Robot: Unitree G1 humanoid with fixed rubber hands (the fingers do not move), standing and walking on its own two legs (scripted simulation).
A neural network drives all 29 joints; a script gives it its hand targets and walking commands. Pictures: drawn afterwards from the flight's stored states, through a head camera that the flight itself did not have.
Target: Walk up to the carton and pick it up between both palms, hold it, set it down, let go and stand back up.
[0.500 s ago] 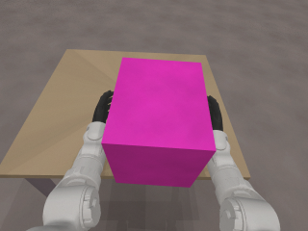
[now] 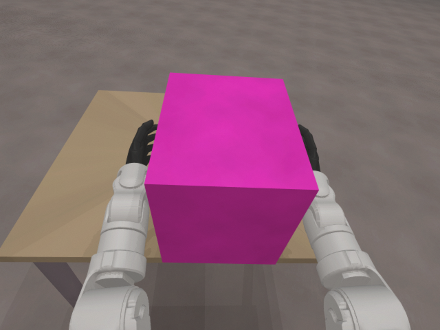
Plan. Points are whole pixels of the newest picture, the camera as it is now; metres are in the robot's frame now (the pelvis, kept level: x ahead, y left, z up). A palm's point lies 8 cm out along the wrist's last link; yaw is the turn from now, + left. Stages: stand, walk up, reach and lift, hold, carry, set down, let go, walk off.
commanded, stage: reach and lift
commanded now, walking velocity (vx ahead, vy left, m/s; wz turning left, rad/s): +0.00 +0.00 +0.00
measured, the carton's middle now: (223, 169) +0.38 -0.01 +0.11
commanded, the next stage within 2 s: hold in 1.52 s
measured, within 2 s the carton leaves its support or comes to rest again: neither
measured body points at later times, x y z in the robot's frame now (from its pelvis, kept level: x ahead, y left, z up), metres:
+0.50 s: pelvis -0.02 -0.01 +0.00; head -0.06 +0.02 +0.45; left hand +0.37 +0.15 +0.17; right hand +0.37 -0.17 +0.17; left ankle +0.01 +0.11 -0.75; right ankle +0.00 -0.13 -0.75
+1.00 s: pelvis +0.00 -0.01 +0.00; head -0.04 +0.02 +0.45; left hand +0.38 +0.15 +0.18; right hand +0.37 -0.16 +0.18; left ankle +0.01 +0.11 -0.75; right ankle +0.00 -0.13 -0.75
